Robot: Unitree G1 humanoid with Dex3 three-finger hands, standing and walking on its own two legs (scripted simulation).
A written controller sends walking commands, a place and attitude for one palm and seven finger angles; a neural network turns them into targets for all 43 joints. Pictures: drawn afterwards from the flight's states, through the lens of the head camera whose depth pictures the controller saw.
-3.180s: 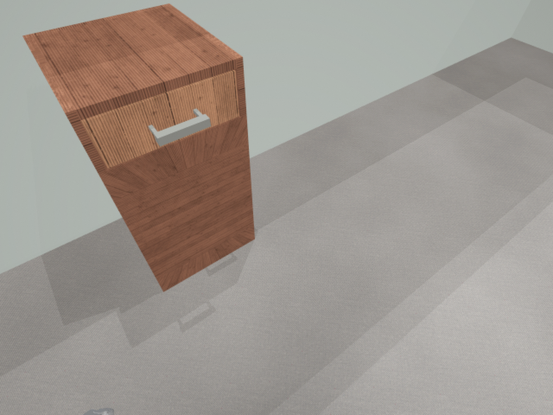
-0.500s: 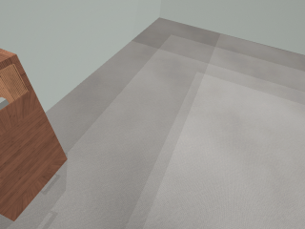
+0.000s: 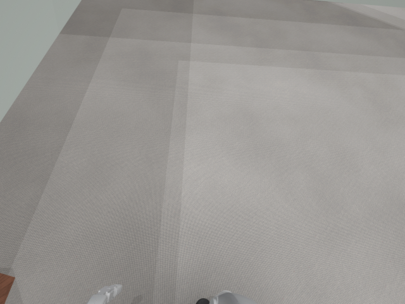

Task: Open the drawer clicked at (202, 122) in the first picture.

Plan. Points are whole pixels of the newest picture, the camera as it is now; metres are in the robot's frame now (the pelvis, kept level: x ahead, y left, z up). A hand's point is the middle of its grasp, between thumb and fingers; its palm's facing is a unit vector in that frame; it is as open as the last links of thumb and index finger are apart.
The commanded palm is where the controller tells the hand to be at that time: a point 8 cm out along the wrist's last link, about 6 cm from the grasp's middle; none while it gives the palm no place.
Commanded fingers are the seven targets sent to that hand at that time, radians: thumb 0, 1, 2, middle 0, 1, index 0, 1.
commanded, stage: walk to a spot facing it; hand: left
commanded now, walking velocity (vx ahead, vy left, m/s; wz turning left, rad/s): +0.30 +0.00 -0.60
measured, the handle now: out of the picture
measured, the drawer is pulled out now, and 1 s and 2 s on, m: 0.00 0.00 0.00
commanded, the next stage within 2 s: turn to face it in 0.72 s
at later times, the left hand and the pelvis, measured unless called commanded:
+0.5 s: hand (101, 249) +0.24 +0.24 -0.15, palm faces -0.13 -0.96 -0.26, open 7.4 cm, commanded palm none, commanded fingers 0.00 0.90 0.90 -0.20 -0.30 -0.20 -0.30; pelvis +0.25 +0.03 +0.01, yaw -17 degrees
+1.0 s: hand (176, 138) +0.58 +0.09 -0.13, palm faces -0.55 -0.80 -0.26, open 7.4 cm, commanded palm none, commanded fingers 0.00 0.90 0.90 -0.20 -0.30 -0.20 -0.30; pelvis +0.36 +0.00 +0.01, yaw -32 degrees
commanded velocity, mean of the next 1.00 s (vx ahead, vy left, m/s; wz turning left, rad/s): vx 0.11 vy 0.00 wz -0.35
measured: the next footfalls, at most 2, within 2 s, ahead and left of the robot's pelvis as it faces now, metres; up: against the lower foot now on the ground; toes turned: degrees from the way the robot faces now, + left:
left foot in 0.50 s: +0.41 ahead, +0.11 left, +0.00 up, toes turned -10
right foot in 0.98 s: +0.36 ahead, -0.14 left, +0.00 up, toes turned -39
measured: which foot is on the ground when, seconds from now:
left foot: down 0.00-0.00, up 0.02-0.48, down 0.50-1.00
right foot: down 0.00-0.50, up 0.52-0.96, down 0.98-1.00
